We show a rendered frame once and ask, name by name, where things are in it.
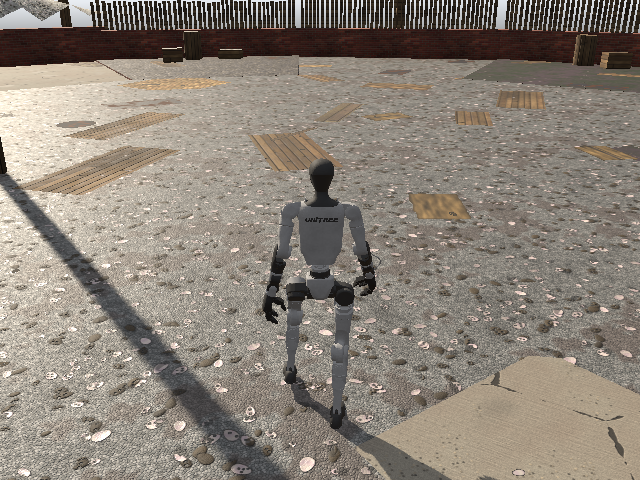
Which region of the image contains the left robot hand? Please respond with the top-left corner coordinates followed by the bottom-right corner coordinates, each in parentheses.
top-left (262, 294), bottom-right (286, 324)

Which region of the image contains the robot right shin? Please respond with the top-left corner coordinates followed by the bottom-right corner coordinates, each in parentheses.
top-left (332, 345), bottom-right (349, 415)

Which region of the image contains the right robot hand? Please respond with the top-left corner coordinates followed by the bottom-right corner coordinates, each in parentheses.
top-left (353, 275), bottom-right (376, 296)

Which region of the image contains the right robot forearm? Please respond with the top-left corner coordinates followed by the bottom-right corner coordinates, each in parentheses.
top-left (357, 240), bottom-right (375, 279)

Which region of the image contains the left robot upper arm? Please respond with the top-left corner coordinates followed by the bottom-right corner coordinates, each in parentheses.
top-left (276, 202), bottom-right (301, 259)

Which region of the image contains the left robot forearm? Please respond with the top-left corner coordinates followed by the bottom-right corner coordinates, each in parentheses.
top-left (265, 244), bottom-right (286, 297)

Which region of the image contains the right robot upper arm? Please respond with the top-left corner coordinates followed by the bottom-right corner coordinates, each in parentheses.
top-left (342, 202), bottom-right (368, 256)

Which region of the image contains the robot left thigh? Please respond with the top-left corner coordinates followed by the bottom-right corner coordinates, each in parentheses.
top-left (286, 277), bottom-right (307, 326)

